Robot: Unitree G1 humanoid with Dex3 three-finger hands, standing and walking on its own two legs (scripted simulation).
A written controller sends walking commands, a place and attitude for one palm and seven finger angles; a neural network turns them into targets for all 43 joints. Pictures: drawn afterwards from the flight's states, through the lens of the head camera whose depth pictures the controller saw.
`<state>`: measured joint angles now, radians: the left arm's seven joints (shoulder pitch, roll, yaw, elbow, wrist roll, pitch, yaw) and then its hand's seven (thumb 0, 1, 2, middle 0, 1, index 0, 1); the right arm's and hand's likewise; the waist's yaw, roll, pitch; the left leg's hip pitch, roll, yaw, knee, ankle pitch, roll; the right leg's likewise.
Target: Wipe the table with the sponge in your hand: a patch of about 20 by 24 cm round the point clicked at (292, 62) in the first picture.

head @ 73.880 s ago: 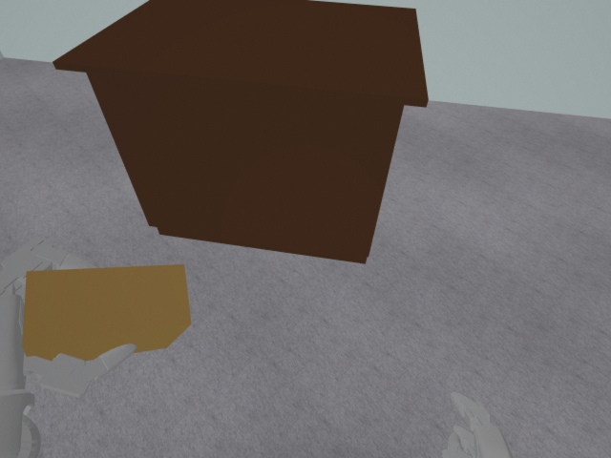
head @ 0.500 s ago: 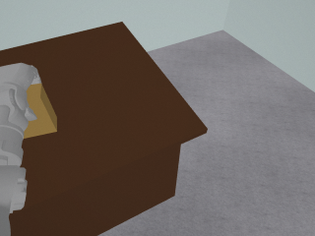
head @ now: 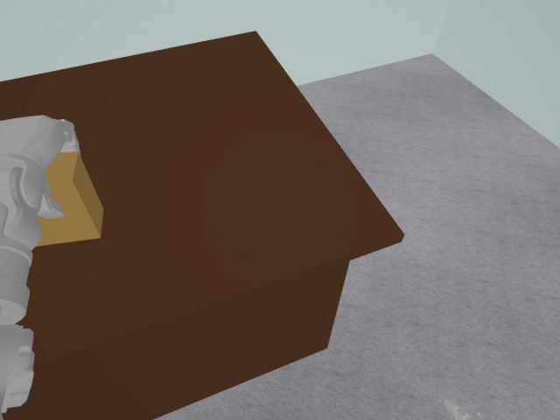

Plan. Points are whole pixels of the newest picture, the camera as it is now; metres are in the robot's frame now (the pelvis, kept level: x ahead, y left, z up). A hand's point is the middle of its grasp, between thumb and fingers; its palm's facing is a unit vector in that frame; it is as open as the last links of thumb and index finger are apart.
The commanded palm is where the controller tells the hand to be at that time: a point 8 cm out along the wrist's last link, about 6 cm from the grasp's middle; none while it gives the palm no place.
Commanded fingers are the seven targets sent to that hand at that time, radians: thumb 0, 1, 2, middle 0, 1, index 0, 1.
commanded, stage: wipe back along the first lane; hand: left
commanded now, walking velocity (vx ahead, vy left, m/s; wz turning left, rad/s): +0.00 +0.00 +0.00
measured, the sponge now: (54, 211) +0.37 +0.38 +0.08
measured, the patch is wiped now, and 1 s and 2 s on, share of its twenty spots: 1.00 1.00 1.00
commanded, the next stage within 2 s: lift the sponge slowly off the table in 1.42 s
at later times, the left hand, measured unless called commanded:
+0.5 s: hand (41, 203) +0.34 +0.34 +0.14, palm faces +0.02 +0.01 -1.00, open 10.1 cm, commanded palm +0.31 +0.33 +0.17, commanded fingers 0.00 0.10 1.30 -1.20 -1.60 -1.20 -1.60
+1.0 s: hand (43, 229) +0.30 +0.32 +0.14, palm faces +0.06 -0.01 -1.00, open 10.1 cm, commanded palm +0.25 +0.31 +0.17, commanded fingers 0.00 0.10 1.30 -1.20 -1.60 -1.20 -1.60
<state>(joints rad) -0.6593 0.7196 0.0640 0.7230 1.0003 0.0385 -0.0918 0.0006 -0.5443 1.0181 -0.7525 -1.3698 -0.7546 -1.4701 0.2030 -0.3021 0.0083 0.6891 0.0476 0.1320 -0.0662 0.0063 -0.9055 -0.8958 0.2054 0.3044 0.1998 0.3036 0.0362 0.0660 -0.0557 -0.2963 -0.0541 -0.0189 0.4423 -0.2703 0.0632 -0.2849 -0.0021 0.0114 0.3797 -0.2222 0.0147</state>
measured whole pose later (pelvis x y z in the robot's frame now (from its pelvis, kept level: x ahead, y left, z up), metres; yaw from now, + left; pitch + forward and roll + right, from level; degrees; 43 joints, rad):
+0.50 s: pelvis -0.01 +0.00 +0.00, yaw +0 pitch +4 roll -1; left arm -0.42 0.64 0.04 0.39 0.94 0.21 -0.07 0.00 -0.52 1.01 -0.72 -1.40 -0.73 -1.49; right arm 0.17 -0.30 0.03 0.68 0.05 0.11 -0.05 0.01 -0.91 -0.90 0.20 0.30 0.20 0.30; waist 0.07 0.08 -0.05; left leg -0.24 -0.06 -0.02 0.44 -0.26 0.07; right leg -0.24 -0.01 0.01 0.39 -0.23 0.02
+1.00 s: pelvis +0.00 -0.01 +0.00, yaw +1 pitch +2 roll -1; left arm -0.20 0.60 0.05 0.10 0.91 0.33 -0.08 0.00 -0.50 1.01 -0.70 -1.42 -0.71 -1.51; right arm 0.12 -0.31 0.04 0.66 0.04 0.09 -0.05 0.01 -0.91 -0.90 0.20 0.30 0.20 0.30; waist 0.09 0.10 -0.05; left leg -0.20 -0.05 -0.03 0.45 -0.29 0.05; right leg -0.20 0.00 0.00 0.42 -0.26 0.01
